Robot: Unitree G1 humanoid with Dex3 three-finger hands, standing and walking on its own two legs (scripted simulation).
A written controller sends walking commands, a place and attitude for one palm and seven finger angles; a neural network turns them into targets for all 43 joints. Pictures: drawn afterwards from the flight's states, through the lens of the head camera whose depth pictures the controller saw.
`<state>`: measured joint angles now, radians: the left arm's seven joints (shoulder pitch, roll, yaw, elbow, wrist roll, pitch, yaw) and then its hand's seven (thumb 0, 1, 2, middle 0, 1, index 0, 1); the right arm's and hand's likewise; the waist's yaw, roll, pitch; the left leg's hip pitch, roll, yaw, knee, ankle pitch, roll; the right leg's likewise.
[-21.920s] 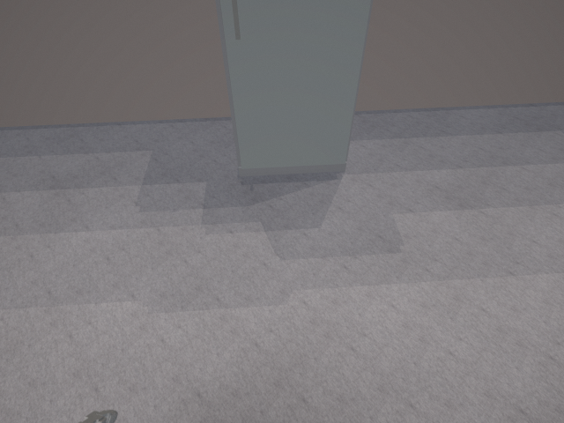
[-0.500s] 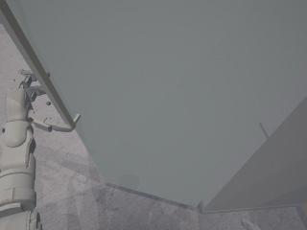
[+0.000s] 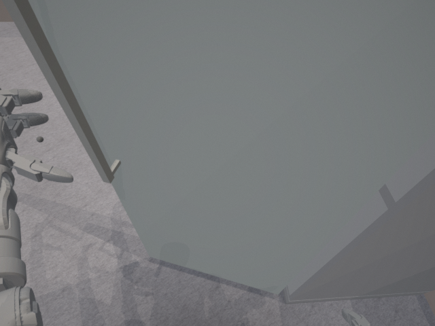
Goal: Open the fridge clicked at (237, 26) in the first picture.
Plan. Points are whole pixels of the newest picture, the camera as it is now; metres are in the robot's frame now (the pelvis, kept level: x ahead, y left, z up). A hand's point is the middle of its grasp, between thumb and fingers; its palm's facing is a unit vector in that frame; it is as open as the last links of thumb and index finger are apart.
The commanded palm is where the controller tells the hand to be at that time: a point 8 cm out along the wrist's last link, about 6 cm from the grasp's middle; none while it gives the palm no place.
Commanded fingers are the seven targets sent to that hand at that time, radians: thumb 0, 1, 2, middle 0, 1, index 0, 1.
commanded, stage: slip the hand off the handle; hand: left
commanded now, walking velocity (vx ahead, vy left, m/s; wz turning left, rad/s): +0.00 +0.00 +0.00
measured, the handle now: (78, 101) +0.41 +0.25 +0.20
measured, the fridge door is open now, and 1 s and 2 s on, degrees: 71 71 71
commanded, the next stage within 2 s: draw the hand back to the body in 0.76 s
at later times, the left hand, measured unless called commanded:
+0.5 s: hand (4, 173) +0.31 +0.34 +0.14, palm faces +0.35 -0.89 -0.28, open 14.7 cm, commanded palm +0.27 +0.37 +0.15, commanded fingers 0.00 -0.55 0.20 -0.25 -1.15 -0.25 -1.15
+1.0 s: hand out of the picture +0.25 +0.33 +0.14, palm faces +0.20 -0.97 -0.14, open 14.7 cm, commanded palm +0.21 +0.37 +0.16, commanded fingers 0.00 -0.55 0.20 -0.25 -1.15 -0.25 -1.15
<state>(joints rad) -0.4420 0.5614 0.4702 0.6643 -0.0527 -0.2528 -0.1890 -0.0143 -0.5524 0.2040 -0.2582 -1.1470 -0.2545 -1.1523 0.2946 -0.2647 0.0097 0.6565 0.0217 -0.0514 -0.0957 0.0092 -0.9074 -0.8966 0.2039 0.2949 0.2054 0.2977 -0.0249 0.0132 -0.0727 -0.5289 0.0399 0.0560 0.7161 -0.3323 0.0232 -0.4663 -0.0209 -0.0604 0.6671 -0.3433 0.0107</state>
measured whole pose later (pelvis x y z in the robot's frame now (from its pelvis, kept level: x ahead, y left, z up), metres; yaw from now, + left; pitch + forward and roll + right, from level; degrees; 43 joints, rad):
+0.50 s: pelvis +0.00 +0.00 +0.00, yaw +0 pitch +6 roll -2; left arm -0.17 0.53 0.52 0.40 -0.13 -0.22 -0.22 -0.01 -0.55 0.20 -0.26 -1.15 -0.25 -1.15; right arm 0.28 -0.25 0.02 0.64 0.03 -0.08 -0.12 0.01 -0.91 -0.90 0.20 0.29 0.21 0.30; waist 0.01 0.02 -0.07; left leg -0.50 0.04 0.05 0.72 -0.33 0.03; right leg -0.43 -0.02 -0.06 0.66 -0.34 0.02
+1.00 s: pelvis -0.01 -0.01 +0.00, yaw +3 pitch +3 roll -2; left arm -0.11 0.55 0.53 0.40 -0.31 -0.09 -0.49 -0.01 -0.55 0.20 -0.25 -1.15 -0.25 -1.15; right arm 0.24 -0.27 0.05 0.66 0.07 -0.19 -0.17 0.01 -0.91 -0.90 0.20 0.30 0.21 0.30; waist 0.04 0.05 -0.06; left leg -0.44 0.03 0.00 0.69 -0.31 0.01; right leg -0.35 -0.02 -0.11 0.64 -0.34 0.00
